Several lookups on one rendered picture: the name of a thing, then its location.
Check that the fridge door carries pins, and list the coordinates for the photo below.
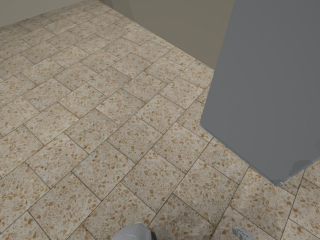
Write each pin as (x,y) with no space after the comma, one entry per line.
(264,97)

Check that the robot right hand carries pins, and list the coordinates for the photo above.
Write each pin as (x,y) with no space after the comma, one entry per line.
(242,234)

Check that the robot left thigh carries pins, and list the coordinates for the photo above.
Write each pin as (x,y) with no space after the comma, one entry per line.
(133,232)

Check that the robot left shin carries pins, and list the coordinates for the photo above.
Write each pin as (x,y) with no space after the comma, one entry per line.
(139,223)

